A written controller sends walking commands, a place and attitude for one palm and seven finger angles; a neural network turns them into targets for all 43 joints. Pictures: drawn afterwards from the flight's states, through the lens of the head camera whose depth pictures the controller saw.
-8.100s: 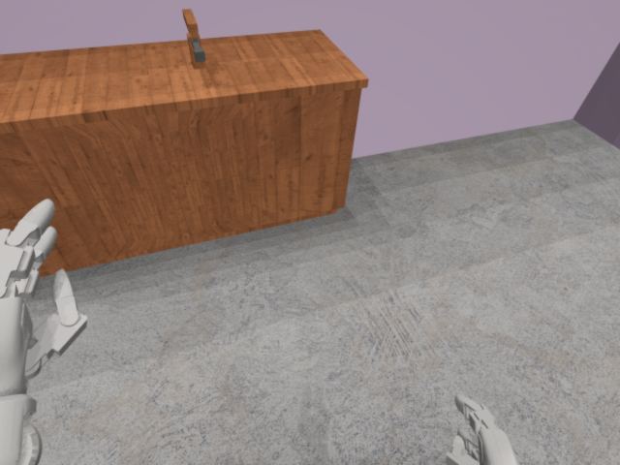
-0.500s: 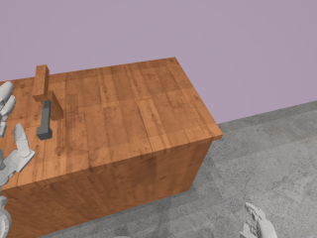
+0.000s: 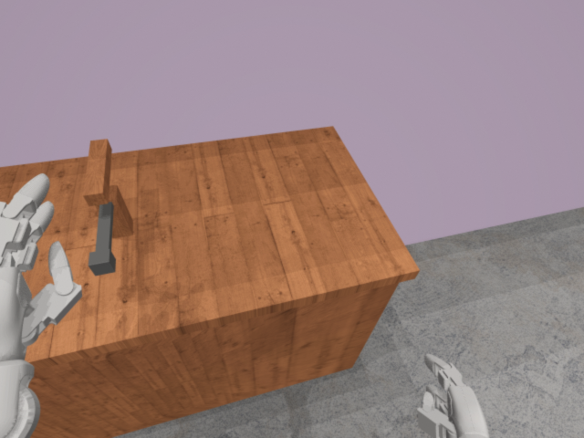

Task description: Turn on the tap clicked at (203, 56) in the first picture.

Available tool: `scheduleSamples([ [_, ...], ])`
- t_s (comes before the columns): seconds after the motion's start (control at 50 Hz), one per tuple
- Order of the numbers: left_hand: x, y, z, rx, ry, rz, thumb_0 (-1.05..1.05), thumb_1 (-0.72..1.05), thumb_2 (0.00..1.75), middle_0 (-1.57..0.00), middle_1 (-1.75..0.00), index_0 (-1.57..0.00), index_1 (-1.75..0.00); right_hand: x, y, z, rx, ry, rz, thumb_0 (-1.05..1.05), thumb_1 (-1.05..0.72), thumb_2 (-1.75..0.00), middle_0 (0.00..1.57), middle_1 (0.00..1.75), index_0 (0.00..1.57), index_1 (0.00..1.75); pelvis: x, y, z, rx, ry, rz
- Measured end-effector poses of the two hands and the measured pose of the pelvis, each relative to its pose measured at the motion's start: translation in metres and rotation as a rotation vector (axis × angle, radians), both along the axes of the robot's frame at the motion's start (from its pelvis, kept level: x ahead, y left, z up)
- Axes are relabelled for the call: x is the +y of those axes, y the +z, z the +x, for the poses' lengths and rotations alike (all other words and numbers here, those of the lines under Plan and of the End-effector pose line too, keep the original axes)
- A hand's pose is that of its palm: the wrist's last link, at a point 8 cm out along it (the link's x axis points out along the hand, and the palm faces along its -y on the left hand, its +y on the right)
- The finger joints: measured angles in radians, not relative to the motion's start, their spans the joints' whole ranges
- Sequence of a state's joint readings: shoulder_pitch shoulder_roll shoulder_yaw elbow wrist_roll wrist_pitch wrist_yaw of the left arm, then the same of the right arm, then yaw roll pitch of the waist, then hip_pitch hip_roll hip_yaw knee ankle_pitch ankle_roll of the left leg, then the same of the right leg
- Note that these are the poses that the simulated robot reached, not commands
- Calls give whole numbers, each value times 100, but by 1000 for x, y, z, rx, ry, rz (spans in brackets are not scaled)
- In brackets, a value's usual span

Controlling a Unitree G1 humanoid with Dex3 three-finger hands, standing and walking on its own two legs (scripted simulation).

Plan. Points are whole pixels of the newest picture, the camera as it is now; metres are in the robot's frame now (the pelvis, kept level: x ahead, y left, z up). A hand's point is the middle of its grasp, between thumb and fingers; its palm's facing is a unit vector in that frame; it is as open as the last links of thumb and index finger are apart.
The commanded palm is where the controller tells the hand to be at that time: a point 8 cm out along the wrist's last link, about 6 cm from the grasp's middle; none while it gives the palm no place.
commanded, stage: come to a stop and stand still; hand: left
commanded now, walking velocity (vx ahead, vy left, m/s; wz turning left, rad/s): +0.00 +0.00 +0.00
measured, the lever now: (102, 262) +0.34 +0.32 +0.02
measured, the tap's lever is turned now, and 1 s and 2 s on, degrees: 0 0 0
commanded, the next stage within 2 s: look again from close up in 0.60 s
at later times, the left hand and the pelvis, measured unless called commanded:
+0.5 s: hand (9, 310) +0.19 +0.29 +0.16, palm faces +0.41 -0.85 -0.33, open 7.4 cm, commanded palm +0.13 +0.31 +0.17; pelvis -0.03 +0.03 +0.00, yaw -1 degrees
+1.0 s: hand (27, 298) +0.20 +0.28 +0.16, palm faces +0.37 -0.86 -0.36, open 7.4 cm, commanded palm +0.15 +0.31 +0.17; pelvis -0.02 +0.04 +0.00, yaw -1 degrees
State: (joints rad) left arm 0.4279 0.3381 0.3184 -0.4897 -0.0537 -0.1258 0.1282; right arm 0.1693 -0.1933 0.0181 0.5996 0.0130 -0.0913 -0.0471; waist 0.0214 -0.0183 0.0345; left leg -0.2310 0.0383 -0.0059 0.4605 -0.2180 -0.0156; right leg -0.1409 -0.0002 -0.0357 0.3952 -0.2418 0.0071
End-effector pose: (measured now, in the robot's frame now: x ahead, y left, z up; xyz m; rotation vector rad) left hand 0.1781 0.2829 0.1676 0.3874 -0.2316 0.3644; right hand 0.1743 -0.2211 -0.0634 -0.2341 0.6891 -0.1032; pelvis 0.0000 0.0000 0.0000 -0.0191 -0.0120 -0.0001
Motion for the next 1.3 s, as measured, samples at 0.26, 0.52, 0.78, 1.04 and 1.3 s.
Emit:
scheduleSamples([
  [0.26,16,11,3,-43,-83,89,1,89,90,-20,-30,-20,-30,2,5,-25,-57,-22,13,1,-90,-90,20,30,20,30,20,-1,-17,-2,-40,5],
  [0.52,47,2,-30,-107,-5,48,1,88,90,-21,-30,-21,-30,35,-3,-57,14,28,-9,1,-90,-90,20,30,20,30,32,-2,-33,-21,-15,-4],
  [0.78,42,-5,-19,-48,-46,51,1,89,90,-21,-30,-21,-30,46,5,-36,-28,42,9,1,-90,-90,20,30,21,30,37,1,-28,-5,-19,-11],
  [1.04,40,0,-11,-36,-40,59,1,89,90,-21,-30,-21,-30,34,3,-21,-3,22,-8,1,-90,-90,20,30,20,30,35,1,-16,1,-14,-8],
  [1.3,29,1,1,-13,-44,53,1,89,90,-21,-30,-21,-30,30,-1,-15,17,12,20,1,-90,-90,20,30,20,30,24,1,-9,10,-21,-1],
])
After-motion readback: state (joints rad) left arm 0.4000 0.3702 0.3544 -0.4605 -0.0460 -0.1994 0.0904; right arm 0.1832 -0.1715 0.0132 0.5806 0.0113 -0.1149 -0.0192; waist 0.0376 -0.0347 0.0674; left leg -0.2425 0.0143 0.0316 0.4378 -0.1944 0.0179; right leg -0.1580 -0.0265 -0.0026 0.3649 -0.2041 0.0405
